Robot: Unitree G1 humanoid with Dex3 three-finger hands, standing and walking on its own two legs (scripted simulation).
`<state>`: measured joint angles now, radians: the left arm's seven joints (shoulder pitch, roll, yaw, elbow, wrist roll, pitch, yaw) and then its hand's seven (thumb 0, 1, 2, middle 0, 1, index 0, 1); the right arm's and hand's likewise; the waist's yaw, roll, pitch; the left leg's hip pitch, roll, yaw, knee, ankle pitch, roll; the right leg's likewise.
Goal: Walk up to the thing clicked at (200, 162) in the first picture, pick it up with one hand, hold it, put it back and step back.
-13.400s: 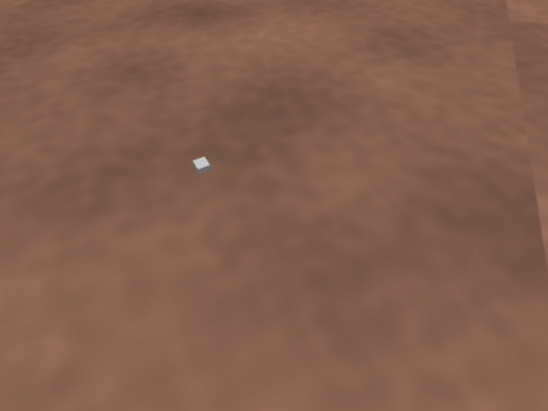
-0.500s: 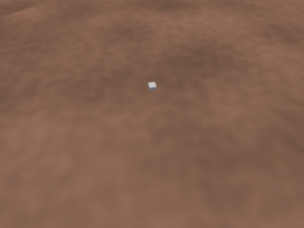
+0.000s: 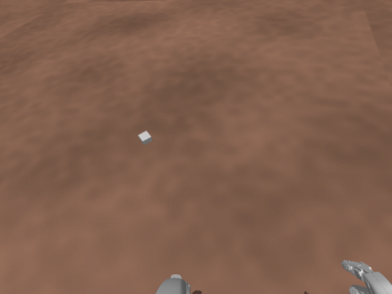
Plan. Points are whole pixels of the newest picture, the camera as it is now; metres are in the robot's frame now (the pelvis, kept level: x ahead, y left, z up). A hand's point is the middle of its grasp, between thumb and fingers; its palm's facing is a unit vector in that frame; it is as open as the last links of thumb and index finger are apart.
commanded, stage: walk up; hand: left
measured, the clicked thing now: (145, 137) +1.27 +0.52 -0.74
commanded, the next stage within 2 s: none
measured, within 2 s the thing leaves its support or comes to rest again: neither
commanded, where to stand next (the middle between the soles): +0.84 +0.69 m, yaw -56 degrees
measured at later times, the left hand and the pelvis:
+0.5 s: hand (76, 190) +0.43 +0.41 -0.10, palm faces -0.35 -0.75 -0.56, open 7.4 cm; pelvis +0.22 +0.16 +0.00, yaw -18 degrees
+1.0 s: hand (59, 152) +0.64 +0.58 -0.16, palm faces -0.44 -0.67 -0.60, open 7.4 cm; pelvis +0.43 +0.32 -0.03, yaw -31 degrees
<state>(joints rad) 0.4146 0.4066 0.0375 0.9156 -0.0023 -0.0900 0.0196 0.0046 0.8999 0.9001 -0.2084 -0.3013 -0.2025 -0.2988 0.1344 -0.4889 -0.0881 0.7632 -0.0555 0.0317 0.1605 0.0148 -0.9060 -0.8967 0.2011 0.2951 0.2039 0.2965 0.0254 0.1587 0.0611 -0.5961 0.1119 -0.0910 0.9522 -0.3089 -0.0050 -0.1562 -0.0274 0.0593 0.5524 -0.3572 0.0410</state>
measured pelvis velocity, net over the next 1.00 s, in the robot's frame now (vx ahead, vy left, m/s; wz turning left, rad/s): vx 0.43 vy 0.32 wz -0.54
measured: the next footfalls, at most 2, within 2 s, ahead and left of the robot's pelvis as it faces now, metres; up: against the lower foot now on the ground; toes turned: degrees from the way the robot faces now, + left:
left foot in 0.14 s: +0.26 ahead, +0.22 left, +0.00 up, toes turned -3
right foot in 0.52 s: +0.30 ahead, +0.03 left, +0.00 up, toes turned -26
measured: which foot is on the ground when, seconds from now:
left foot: up 0.00-0.12, down 0.14-0.52, up 0.54-0.84, down 0.86-1.00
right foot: down 0.00-0.14, up 0.16-0.50, down 0.52-0.88, up 0.90-1.00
